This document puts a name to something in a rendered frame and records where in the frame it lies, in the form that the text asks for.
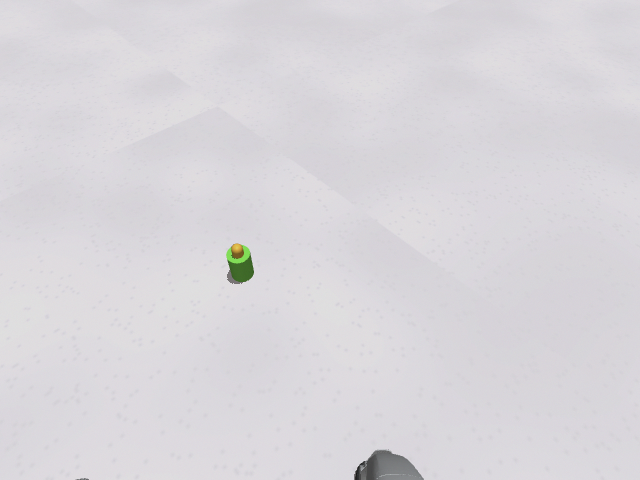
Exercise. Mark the bottle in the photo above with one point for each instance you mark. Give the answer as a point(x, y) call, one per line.
point(240, 263)

